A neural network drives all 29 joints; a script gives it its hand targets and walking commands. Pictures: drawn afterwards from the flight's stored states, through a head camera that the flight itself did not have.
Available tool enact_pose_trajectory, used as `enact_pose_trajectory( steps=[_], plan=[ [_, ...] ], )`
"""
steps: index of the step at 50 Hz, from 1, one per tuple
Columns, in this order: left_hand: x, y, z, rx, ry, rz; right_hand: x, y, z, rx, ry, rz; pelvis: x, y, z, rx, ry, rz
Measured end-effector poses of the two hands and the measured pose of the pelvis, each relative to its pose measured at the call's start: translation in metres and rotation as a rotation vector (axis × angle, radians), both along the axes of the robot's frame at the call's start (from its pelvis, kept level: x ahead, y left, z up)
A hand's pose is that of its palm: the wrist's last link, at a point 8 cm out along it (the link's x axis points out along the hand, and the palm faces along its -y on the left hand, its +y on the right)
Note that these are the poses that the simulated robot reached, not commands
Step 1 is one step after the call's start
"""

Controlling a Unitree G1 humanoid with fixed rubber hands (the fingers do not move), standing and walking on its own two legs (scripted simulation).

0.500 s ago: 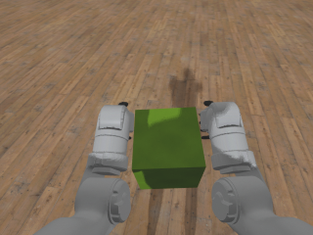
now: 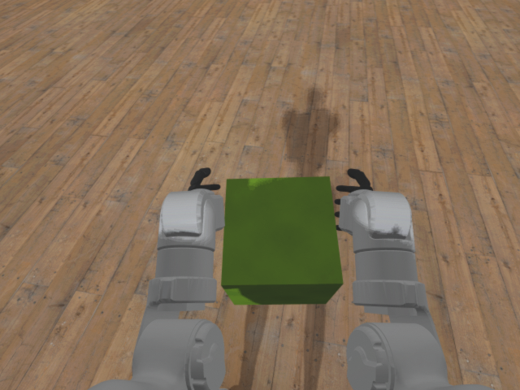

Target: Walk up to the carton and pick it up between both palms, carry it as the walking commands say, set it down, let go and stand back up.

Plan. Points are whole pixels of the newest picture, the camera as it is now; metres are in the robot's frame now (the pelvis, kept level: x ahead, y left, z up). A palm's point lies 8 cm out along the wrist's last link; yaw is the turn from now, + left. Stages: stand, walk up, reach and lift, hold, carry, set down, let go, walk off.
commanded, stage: carry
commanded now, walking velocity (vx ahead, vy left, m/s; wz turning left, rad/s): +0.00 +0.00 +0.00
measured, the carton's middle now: (278, 244) +0.35 -0.01 +0.00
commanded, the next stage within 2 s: none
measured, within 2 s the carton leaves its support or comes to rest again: neither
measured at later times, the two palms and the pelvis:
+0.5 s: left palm (198, 211) +0.34 +0.12 +0.11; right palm (364, 209) +0.34 -0.13 +0.12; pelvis +0.00 +0.00 +0.00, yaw +0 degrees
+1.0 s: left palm (198, 217) +0.33 +0.12 +0.11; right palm (365, 218) +0.33 -0.13 +0.11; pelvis +0.01 +0.00 +0.00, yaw -1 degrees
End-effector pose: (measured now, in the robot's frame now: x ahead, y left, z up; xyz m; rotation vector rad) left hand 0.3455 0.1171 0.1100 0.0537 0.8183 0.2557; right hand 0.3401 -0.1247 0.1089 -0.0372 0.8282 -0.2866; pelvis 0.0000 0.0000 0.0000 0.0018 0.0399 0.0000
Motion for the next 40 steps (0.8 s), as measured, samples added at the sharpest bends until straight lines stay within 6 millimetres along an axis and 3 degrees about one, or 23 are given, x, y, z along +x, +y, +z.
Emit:
enact_pose_trajectory(
  steps=[17, 40],
  plan=[
    [-0.006, -0.004, 0.006, -0.001, -0.023, -0.004, -0.003, -0.004, 0.009, -0.003, -0.028, 0.011, 0.003, -0.004, 0.002, 0.001, -0.004, -0.006],
    [-0.012, -0.001, -0.002, -0.022, -0.04, 0.001, -0.011, -0.003, -0.001, 0.021, -0.051, -0.008, 0.005, 0.0, 0.002, 0.002, 0.0, -0.009]
  ],
)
